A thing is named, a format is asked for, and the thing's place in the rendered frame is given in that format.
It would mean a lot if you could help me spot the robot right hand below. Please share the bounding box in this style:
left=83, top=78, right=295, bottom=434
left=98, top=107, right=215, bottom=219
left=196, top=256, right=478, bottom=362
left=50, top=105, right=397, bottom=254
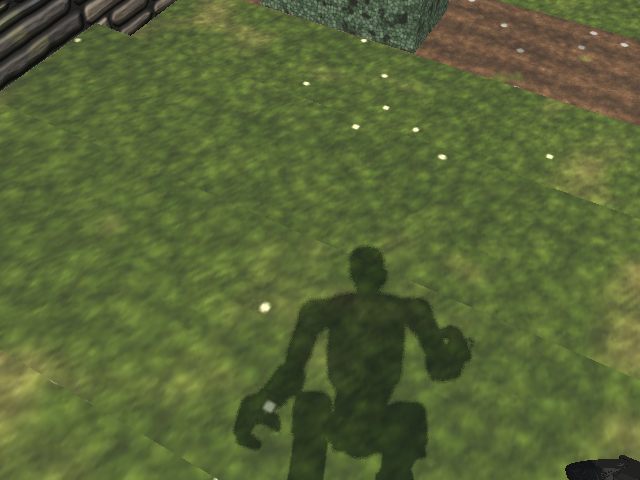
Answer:
left=565, top=455, right=640, bottom=480

